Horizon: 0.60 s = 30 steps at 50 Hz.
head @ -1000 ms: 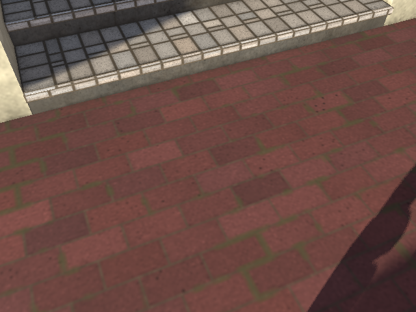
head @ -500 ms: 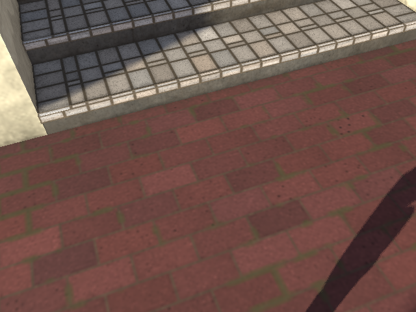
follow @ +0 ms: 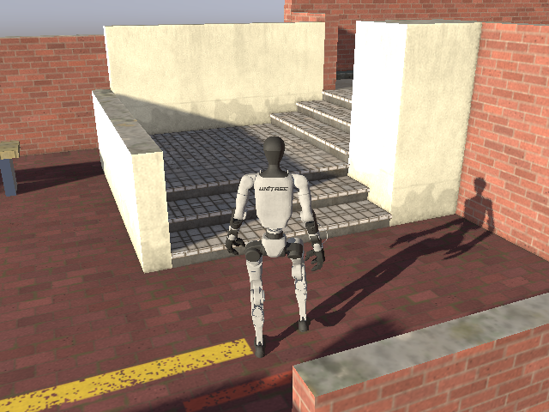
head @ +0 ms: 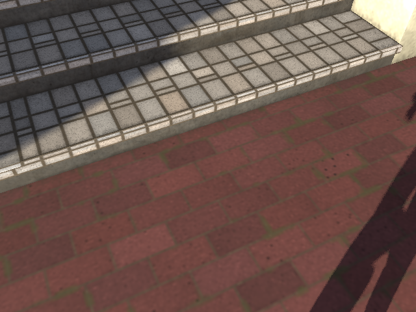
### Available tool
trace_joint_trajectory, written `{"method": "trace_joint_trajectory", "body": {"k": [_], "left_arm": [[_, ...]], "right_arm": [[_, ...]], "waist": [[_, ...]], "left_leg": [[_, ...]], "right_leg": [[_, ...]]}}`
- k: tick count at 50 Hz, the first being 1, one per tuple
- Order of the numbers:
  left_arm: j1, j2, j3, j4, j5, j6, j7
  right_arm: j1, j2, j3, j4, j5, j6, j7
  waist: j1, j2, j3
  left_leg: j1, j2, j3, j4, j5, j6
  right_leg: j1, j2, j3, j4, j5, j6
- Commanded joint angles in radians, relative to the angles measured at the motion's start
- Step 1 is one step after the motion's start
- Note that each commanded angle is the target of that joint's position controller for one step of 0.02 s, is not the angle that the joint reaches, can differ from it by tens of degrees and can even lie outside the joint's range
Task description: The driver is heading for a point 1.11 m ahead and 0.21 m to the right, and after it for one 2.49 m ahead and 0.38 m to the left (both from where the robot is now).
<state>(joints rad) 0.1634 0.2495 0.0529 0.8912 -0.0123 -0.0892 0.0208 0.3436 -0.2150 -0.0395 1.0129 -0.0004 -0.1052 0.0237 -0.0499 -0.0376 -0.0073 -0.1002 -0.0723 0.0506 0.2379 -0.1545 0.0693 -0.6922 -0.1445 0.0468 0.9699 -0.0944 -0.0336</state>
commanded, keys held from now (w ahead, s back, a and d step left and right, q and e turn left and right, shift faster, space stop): w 0.88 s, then w+e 0.10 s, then e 0.02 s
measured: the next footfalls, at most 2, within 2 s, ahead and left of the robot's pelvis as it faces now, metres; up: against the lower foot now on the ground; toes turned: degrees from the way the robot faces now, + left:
right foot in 0.24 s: +0.32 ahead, -0.16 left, +0.00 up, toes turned -3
left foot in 0.82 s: +0.64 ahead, +0.07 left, +0.00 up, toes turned +3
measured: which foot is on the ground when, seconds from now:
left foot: down 0.00-0.24, up 0.26-0.80, down 0.82-1.00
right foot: up 0.00-0.22, down 0.24-0.84, up 0.86-1.00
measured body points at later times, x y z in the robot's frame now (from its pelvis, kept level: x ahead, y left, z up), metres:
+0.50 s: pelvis +0.28 -0.08 +0.00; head +0.29 -0.10 +0.45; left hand +0.30 +0.17 -0.13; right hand +0.40 -0.35 -0.13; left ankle +0.35 +0.09 -0.67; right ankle +0.28 -0.16 -0.75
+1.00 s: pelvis +0.56 -0.01 -0.01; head +0.59 +0.00 +0.44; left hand +0.63 +0.26 -0.15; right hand +0.63 -0.27 -0.13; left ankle +0.60 +0.07 -0.75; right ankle +0.53 -0.17 -0.66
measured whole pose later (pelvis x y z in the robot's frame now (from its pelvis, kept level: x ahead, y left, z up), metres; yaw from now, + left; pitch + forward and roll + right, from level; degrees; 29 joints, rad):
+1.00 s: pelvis +0.56 -0.01 -0.01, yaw -1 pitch +1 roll +1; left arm 0.25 0.26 0.06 0.96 -0.03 -0.09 0.01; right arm 0.22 -0.23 -0.06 0.95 -0.01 -0.10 0.03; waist -0.01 -0.04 0.03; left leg -0.26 -0.04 0.09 0.39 -0.14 0.07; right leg -0.53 -0.08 0.05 1.17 -0.30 -0.06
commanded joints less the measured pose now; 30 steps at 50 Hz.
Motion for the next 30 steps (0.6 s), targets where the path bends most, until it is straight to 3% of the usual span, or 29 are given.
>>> {"method": "trace_joint_trajectory", "body": {"k": [1,5,8,10,11,12,13,14,15,16,17,19,21,23,26,30], "left_arm": [[-0.042,0.026,0.006,-0.052,0.003,-0.006,-0.008],[-0.164,0.025,-0.002,-0.079,-0.008,-0.011,-0.027],[-0.201,0.047,0.0,-0.109,-0.009,-0.017,-0.049],[-0.141,0.081,0.014,-0.102,-0.009,-0.023,-0.055],[-0.045,0.112,0.031,-0.077,-0.008,-0.026,-0.054],[0.138,0.165,0.058,-0.021,-0.007,-0.027,-0.049],[0.299,0.265,0.082,0.01,0.014,-0.026,-0.044],[0.345,0.263,0.076,0.025,0.009,-0.026,-0.052],[0.293,0.173,0.05,0.017,0.003,-0.031,-0.051],[0.187,0.136,0.036,-0.009,0.0,-0.032,-0.049],[0.104,0.109,0.025,-0.026,0.008,-0.03,-0.051],[0.06,0.064,0.011,-0.022,0.022,-0.033,-0.057],[0.091,0.072,0.013,0.002,0.019,-0.037,-0.054],[0.123,0.1,0.019,0.018,0.018,-0.038,-0.043],[0.171,0.108,0.02,0.037,0.015,-0.027,-0.025],[0.226,0.12,0.02,0.059,0.006,-0.02,-0.014]], "right_arm": [[-0.019,-0.153,-0.026,-0.055,0.005,-0.006,-0.023],[0.051,-0.176,-0.031,-0.034,0.02,0.002,-0.028],[0.076,-0.177,-0.037,-0.014,0.027,0.015,-0.032],[0.053,-0.194,-0.044,-0.019,0.026,0.025,-0.034],[0.026,-0.196,-0.043,-0.026,0.022,0.032,-0.034],[0.026,-0.164,-0.031,-0.034,0.012,0.038,-0.034],[0.111,-0.078,-0.003,-0.054,0.0,0.031,-0.03],[0.165,-0.008,0.021,-0.046,0.006,0.005,-0.023],[0.08,-0.13,-0.009,-0.057,0.036,-0.016,-0.018],[-0.008,-0.166,-0.017,-0.087,0.048,-0.027,-0.018],[-0.054,-0.162,-0.02,-0.092,0.036,-0.027,-0.025],[-0.037,-0.123,-0.027,-0.088,0.021,-0.003,-0.029],[-0.016,-0.09,-0.026,-0.08,0.021,0.019,-0.031],[-0.077,-0.097,-0.031,-0.102,0.014,0.029,-0.034],[-0.189,-0.09,-0.034,-0.139,0.006,0.027,-0.032],[-0.323,-0.072,-0.025,-0.174,0.012,0.019,-0.019]], "waist": [[0.024,0.087,0.077],[-0.018,0.098,0.103],[-0.009,0.101,0.11],[0.036,0.118,0.073],[0.096,0.117,0.015],[0.17,0.09,-0.101],[0.17,-0.091,-0.271],[0.148,-0.282,-0.369],[0.154,-0.185,-0.279],[0.132,-0.122,-0.16],[0.102,-0.034,-0.101],[0.046,-0.043,-0.052],[0.029,-0.041,-0.027],[0.032,-0.019,0.011],[0.056,-0.011,0.039],[0.096,-0.019,0.071]], "left_leg": [[-0.073,0.255,-0.147,-0.148,0.143,0.148],[-0.024,0.266,-0.119,-0.129,0.098,0.131],[0.096,0.322,-0.138,-0.069,0.116,0.117],[0.138,0.336,-0.141,0.013,0.263,0.097],[0.132,0.306,-0.111,0.139,0.433,0.079],[0.055,0.245,-0.066,0.367,0.495,0.051],[-0.276,0.131,0.0,0.766,0.213,-0.009],[-0.539,-0.004,-0.098,0.996,-0.405,-0.035],[-0.643,0.062,-0.18,1.103,-0.382,-0.009],[-0.672,0.118,-0.148,1.094,-0.282,0.01],[-0.624,0.165,-0.129,1.045,-0.189,0.011],[-0.516,0.217,-0.131,0.952,-0.099,0.007],[-0.496,0.221,-0.114,0.903,-0.07,-0.006],[-0.564,0.226,-0.109,0.823,0.001,-0.026],[-0.641,0.223,-0.103,0.658,0.137,-0.048],[-0.602,0.186,-0.065,0.443,0.271,-0.052]], "right_leg": [[0.005,0.004,-0.015,-0.193,0.169,0.016],[0.072,0.046,-0.05,-0.364,0.204,0.025],[0.057,0.049,-0.031,-0.429,0.11,-0.013],[0.153,0.077,-0.052,-0.457,0.03,-0.043],[0.286,0.111,-0.083,-0.473,0.007,-0.063],[0.529,0.114,-0.077,-0.466,0.011,-0.096],[0.918,-0.132,0.262,-0.473,-0.059,-0.213],[1.09,-0.256,0.667,-0.65,-0.221,-0.298],[1.022,-0.226,0.619,-0.679,-0.271,-0.245],[0.878,-0.201,0.47,-0.689,-0.183,-0.206],[0.735,-0.164,0.358,-0.716,-0.075,-0.189],[0.578,-0.1,0.225,-0.779,0.011,-0.174],[0.531,-0.078,0.156,-0.819,0.074,-0.189],[0.535,-0.078,0.12,-0.845,0.131,-0.198],[0.576,-0.071,0.08,-0.86,0.149,-0.188],[0.598,-0.049,0.022,-0.875,0.115,-0.163]]}}
Keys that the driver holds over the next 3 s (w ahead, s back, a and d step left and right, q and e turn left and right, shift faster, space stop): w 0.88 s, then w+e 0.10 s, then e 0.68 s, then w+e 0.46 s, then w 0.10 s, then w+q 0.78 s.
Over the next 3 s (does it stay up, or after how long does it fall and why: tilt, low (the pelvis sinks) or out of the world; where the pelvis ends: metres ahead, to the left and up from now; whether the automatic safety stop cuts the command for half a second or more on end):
stays up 1.21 -0.37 -0.01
